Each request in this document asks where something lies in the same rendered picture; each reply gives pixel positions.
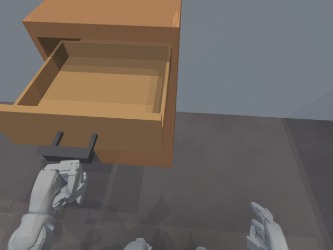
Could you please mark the left robot forearm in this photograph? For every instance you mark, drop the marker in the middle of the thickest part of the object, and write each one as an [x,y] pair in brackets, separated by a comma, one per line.
[34,233]

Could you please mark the handle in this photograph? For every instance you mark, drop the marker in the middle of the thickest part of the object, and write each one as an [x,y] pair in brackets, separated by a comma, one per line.
[54,152]

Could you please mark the cabinet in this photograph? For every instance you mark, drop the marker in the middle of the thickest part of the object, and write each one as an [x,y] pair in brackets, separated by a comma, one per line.
[115,21]

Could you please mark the robot left hand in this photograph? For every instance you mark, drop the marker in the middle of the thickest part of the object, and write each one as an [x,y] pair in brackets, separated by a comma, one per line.
[66,177]

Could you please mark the drawer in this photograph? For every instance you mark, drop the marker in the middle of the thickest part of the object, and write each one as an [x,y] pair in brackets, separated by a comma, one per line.
[118,91]

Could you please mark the robot right hand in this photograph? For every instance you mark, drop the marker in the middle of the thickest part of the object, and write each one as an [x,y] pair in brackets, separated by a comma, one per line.
[271,235]

